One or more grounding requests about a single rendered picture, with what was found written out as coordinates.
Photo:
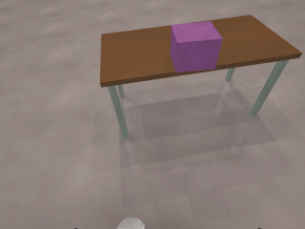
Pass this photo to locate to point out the carton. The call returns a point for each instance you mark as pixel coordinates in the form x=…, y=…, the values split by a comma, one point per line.
x=194, y=46

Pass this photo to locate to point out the table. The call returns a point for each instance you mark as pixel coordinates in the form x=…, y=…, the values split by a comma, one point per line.
x=145, y=54

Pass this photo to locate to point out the left robot thigh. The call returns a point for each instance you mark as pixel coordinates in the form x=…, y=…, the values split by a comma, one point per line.
x=131, y=223

